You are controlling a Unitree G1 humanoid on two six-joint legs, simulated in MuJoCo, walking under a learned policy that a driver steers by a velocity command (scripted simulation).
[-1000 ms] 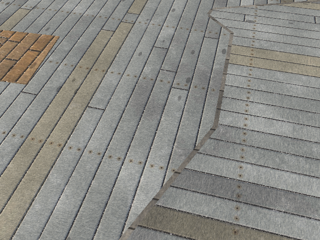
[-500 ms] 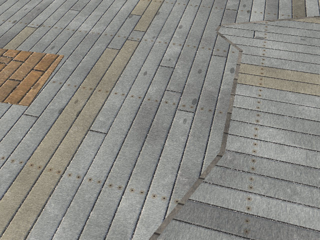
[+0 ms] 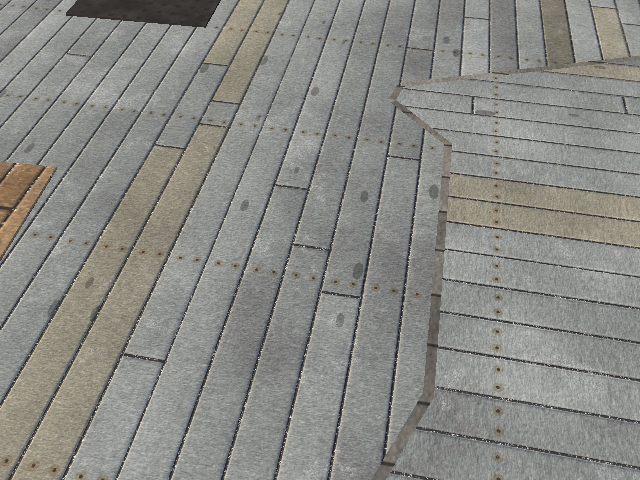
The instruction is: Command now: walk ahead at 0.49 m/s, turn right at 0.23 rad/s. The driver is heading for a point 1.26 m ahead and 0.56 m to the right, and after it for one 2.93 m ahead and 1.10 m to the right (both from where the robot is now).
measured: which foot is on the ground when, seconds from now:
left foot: down 0.00-0.32, up 0.34-0.80, down 0.82-1.00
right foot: up 0.00-0.32, down 0.34-0.82, up 0.84-1.00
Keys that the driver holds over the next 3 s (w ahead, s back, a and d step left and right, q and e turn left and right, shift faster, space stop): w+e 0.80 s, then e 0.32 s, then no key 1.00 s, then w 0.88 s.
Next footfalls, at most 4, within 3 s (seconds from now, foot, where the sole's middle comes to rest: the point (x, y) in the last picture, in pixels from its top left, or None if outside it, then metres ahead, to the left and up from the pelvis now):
0.34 right None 0.34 -0.19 -0.78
0.82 left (364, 410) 0.67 -0.09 -0.78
1.30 right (487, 442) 0.60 -0.35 -0.78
1.62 left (381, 389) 0.73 -0.13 -0.78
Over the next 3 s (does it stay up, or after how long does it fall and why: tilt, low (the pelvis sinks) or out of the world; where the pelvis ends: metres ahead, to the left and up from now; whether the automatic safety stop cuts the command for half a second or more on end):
stays up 0.91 -0.43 -0.01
